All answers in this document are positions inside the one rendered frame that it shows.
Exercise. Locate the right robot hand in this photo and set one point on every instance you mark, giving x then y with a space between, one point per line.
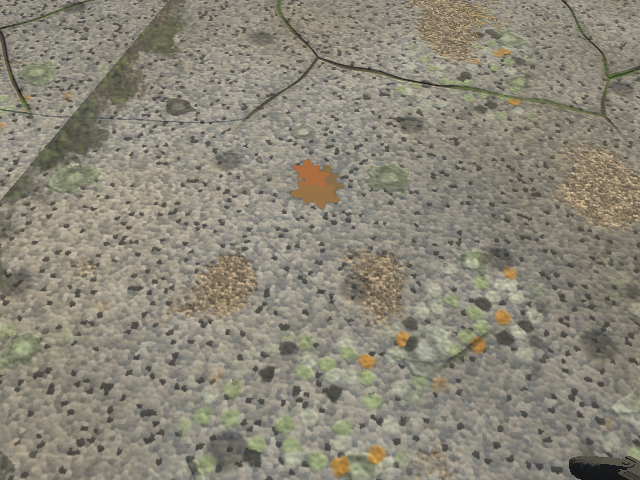
604 468

